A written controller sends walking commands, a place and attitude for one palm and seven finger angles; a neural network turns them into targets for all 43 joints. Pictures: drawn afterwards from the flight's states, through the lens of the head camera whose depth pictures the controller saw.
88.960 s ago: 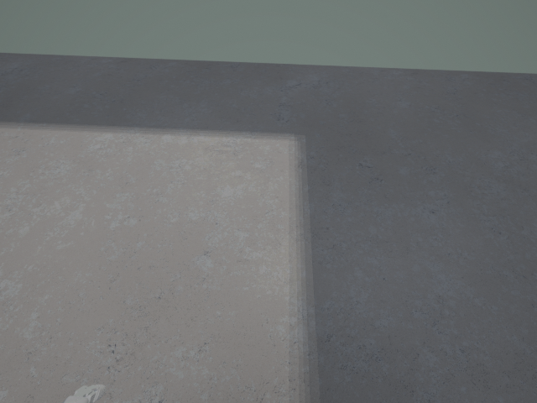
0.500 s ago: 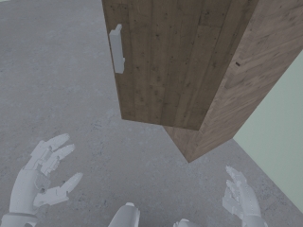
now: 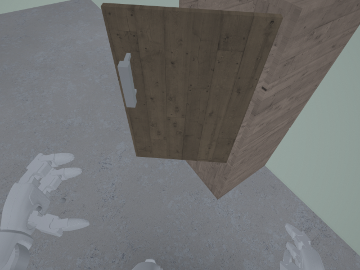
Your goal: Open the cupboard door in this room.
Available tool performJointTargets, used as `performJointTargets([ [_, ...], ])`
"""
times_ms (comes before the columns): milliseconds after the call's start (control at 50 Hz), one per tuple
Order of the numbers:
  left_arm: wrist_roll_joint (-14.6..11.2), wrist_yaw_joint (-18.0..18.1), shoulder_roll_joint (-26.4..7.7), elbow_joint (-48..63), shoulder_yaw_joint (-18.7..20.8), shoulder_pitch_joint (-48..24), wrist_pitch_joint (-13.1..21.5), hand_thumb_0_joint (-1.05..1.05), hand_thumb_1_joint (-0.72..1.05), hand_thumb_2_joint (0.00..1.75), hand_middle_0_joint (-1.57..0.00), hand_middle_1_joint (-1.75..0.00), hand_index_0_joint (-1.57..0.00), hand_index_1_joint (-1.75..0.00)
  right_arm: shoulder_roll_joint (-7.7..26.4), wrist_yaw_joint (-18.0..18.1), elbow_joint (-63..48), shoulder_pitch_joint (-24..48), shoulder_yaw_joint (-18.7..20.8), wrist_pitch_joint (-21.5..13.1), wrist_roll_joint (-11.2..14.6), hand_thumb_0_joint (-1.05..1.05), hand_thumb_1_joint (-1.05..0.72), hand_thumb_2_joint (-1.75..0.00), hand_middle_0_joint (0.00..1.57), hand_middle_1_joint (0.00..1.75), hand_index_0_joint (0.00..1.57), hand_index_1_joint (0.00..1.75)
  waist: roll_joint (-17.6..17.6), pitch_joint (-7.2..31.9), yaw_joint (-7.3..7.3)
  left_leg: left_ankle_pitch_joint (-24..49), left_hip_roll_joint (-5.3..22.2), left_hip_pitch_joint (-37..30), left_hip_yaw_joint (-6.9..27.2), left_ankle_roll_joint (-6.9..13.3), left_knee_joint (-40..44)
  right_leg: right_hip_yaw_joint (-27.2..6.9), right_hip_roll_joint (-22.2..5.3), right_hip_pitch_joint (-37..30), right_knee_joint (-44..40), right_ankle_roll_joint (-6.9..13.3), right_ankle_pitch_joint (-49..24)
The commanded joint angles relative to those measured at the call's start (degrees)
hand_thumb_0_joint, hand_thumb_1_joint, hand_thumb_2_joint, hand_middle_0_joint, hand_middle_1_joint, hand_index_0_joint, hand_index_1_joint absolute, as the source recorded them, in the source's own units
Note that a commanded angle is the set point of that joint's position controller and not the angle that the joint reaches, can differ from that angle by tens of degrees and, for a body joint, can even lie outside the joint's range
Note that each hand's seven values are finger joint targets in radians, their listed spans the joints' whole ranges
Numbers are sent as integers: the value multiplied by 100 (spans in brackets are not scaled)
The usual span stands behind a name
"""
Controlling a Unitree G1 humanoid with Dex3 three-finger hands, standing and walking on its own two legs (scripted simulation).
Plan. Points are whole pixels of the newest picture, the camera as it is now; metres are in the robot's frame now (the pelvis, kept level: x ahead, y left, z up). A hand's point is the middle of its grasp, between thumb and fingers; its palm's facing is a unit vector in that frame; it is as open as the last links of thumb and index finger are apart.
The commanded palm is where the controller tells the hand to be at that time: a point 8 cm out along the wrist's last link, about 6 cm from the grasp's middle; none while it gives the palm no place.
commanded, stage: raise the hand with hooked fingers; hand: left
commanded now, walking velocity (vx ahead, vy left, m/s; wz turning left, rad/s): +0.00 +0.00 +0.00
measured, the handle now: (129, 80) +0.55 +0.17 +0.10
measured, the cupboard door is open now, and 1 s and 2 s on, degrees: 51 51 51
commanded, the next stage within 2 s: move the hooked fingers beside the handle in 0.98 s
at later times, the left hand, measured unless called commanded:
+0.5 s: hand (30, 160) +0.28 +0.30 +0.12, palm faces +0.05 -1.00 -0.04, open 14.0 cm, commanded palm +0.25 +0.34 +0.13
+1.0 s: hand (41, 157) +0.29 +0.28 +0.12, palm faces +0.05 -1.00 -0.03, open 14.0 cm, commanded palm +0.26 +0.33 +0.13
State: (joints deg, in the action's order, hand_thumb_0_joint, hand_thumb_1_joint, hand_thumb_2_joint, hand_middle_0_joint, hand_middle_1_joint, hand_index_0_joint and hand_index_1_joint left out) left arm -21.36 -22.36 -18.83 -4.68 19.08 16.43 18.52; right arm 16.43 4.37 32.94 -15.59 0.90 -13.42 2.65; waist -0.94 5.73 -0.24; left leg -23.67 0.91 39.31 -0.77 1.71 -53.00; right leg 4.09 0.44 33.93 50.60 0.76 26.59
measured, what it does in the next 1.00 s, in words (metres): stands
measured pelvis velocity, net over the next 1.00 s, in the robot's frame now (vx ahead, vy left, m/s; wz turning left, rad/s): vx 0.00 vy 0.01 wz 0.00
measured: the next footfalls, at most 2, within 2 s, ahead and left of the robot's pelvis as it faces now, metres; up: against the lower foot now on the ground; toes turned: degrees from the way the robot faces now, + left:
none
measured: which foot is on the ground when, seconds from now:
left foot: down 0.00-1.00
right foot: down 0.00-1.00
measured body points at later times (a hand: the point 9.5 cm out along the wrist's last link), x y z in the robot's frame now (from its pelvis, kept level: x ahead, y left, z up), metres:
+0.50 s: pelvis +0.00 +0.02 +0.02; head +0.02 +0.03 +0.47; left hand +0.27 +0.35 +0.13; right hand +0.16 -0.22 -0.05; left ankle +0.03 +0.10 -0.69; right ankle -0.01 -0.11 -0.69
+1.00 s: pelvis +0.00 +0.01 +0.02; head +0.03 +0.01 +0.47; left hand +0.28 +0.34 +0.12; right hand +0.16 -0.24 -0.05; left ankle +0.03 +0.10 -0.69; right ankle -0.01 -0.11 -0.69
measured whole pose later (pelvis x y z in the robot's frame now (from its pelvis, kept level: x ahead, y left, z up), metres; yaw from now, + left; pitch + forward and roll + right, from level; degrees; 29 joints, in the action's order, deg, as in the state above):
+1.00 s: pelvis +0.00 +0.01 +0.02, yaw +0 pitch +6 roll -2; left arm -20.4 -27.3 -24.9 -21.0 24.9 -3.4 8.9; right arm 15.8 5.5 33.4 -16.0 -2.5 -11.6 3.2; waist -1.6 3.6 0.2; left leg -19.3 0.3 29.6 -1.3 2.1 -43.0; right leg 3.5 0.2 24.3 40.3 0.3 21.8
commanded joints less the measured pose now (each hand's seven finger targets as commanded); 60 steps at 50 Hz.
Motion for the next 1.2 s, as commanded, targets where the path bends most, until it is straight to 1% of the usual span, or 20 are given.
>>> performJointTargets([
  [0, -116, 26, -1233, 1020, 626, -957, 210, 0, -43, 33, -29, -115, -29, -115, 682, 64, -881, 294, 138, -288, 60, 0, -90, -90, 20, 30, 20, 30, -551, 990, 56, 1255, -27, -1408, 322, -28, 1018, -50, 97, -205, -888, 43, -1203],
  [20, -134, -8, -1316, 891, 686, -1074, 109, 0, -45, 32, -30, -117, -30, -117, 705, 72, -893, 264, 126, -264, 47, 0, -90, -90, 20, 30, 20, 30, -430, 947, 79, 1336, -22, -1424, 358, -30, 1048, -45, 122, -302, -904, 72, -1305],
  [140, -88, -186, -1516, 574, 714, -1841, -301, 0, -50, 30, -30, -120, -30, -120, 720, 111, -947, 306, 40, -191, 84, 0, -90, -90, 20, 30, 20, 30, -493, 922, 54, 1298, -10, -1709, 405, -43, 1297, -9, 155, -404, -1105, 79, -1281],
  [320, -14, -333, -1924, -12, 914, -2810, -618, 0, -50, 30, -30, -120, -30, -120, 745, 183, -875, 331, -40, -149, 89, 0, -90, -90, 20, 30, 20, 30, -524, 786, 72, 1158, 2, -2002, 517, -80, 1601, 8, 150, -525, -1341, 118, -1166],
  [420, -39, -453, -2198, -210, 1080, -3330, -680, 0, -50, 30, -30, -120, -30, -120, 775, 218, -838, 319, -51, -146, 93, 0, -90, -90, 20, 30, 20, 30, -430, 935, 82, 1332, 7, -2197, 553, -86, 1702, 18, 143, -696, -1432, 127, -1288],
  [460, -39, -504, -2213, -309, 1071, -3530, -705, 0, -50, 30, -30, -120, -30, -120, 770, 231, -824, 309, -55, -148, 107, 0, -90, -90, 20, 30, 20, 30, -570, 968, 50, 1286, 4, -2289, 537, -82, 1745, 9, 139, -639, -1477, 109, -1262],
  [560, -53, -627, -2010, -691, 958, -3083, -815, 0, -50, 30, -30, -120, -30, -120, 805, 164, -852, 246, -16, -148, 105, 0, -90, -90, 20, 30, 20, 30, -370, 890, 107, 1497, -26, -2179, 477, -59, 1726, 4, 131, -695, -1508, 102, -1470],
  [620, -65, -557, -2214, -417, 1117, -3228, -729, 0, -50, 30, -30, -120, -30, -120, 824, 139, -843, 244, 18, -151, 82, 0, -90, -90, 20, 30, 20, 30, -345, 952, 128, 1603, -28, -2202, 458, -63, 1694, -12, 122, -810, -1505, 121, -1549],
  [660, -39, -499, -2217, -246, 1146, -3247, -646, 0, -50, 30, -30, -120, -30, -120, 796, 134, -870, 217, 24, -145, 82, 0, -90, -90, 20, 30, 20, 30, -515, 1140, 114, 1668, -23, -2341, 434, -57, 1704, -20, 139, -776, -1489, 99, -1565],
  [700, -34, -448, -2181, -135, 1134, -3284, -557, 0, -50, 30, -30, -120, -30, -120, 783, 146, -847, 214, 28, -149, 80, 0, -90, -90, 20, 30, 20, 30, -553, 1118, 88, 1673, -11, -2395, 451, -67, 1714, -11, 130, -735, -1485, 89, -1552],
  [720, -32, -406, -2321, -134, 1231, -3321, -528, 0, -50, 30, -30, -120, -30, -120, 792, 148, -802, 201, 20, -145, 62, 0, -90, -90, 20, 30, 20, 30, -574, 1051, 118, 1677, -20, -2340, 422, -66, 1702, -48, 127, -844, -1514, 118, -1589],
  [760, 6, -396, -2201, -190, 1153, -3298, -531, 0, -50, 30, -30, -120, -30, -120, 767, 159, -801, 202, 14, -133, 75, 0, -90, -90, 20, 30, 20, 30, -682, 1038, 67, 1578, -19, -2374, 403, -51, 1728, -45, 135, -735, -1532, 90, -1520],
  [820, -22, -422, -2213, -330, 1157, -3266, -555, 0, -50, 30, -30, -120, -30, -120, 793, 175, -758, 188, 14, -127, 71, 0, -90, -90, 20, 30, 20, 30, -414, 970, 78, 1625, -33, -2260, 373, -25, 1688, -68, 120, -874, -1562, 97, -1644],
  [860, -3, -467, -2130, -387, 1073, -3262, -595, 0, -50, 30, -30, -120, -30, -120, 771, 179, -781, 217, 9, -117, 96, 0, -90, -90, 20, 30, 20, 30, -570, 979, 52, 1585, -43, -2290, 351, -23, 1700, -71, 123, -802, -1566, 81, -1622],
  [920, -52, -506, -2110, -484, 1049, -3296, -616, 0, -50, 30, -30, -120, -30, -120, 784, 202, -753, 242, 9, -118, 95, 0, -90, -90, 20, 30, 20, 30, -367, 864, 37, 1528, -56, -2168, 304, 4, 1633, -123, 108, -850, -1616, 82, -1640],
  [1060, -47, -532, -2142, -475, 1079, -3335, -543, 0, -50, 30, -30, -120, -30, -120, 760, 200, -775, 260, 3, -100, 101, 0, -90, -90, 20, 30, 20, 30, -398, 1048, 47, 1618, -78, -2182, 268, 15, 1583, -155, 103, -887, -1576, 52, -1784],
  [1100, -40, -512, -2179, -632, 1086, -3664, -537, 0, -50, 30, -30, -120, -30, -120, 774, 228, -718, 241, 6, -95, 97, 0, -90, -90, 20, 30, 20, 30, -272, 987, -20, 1544, -75, -2129, 269, 14, 1563, -155, 98, -805, -1572, 28, -1734],
  [1120, -22, -486, -2394, -677, 1222, -3753, -511, 0, -50, 30, -30, -120, -30, -120, 798, 239, -665, 203, 7, -82, 88, 0, -90, -90, 20, 30, 20, 30, -214, 934, -1, 1569, -81, -2058, 251, 22, 1516, -216, 83, -896, -1601, 47, -1764],
  [1140, 10, -520, -2223, -775, 1071, -3840, -517, 0, -50, 30, -30, -120, -30, -120, 769, 238, -676, 212, -12, -72, 92, 0, -90, -90, 20, 30, 20, 30, -403, 1009, -39, 1573, -97, -2118, 215, 29, 1521, -224, 83, -841, -1586, 35, -1787],
  [1180, 34, -528, -2155, -825, 942, -4137, -484, 0, -50, 30, -30, -120, -30, -120, 764, 244, -641, 204, -8, -65, 105, 0, -90, -90, 20, 30, 20, 30, -453, 1003, -75, 1569, -91, -2157, 260, 17, 1528, -195, 75, -769, -1575, 42, -1776],
])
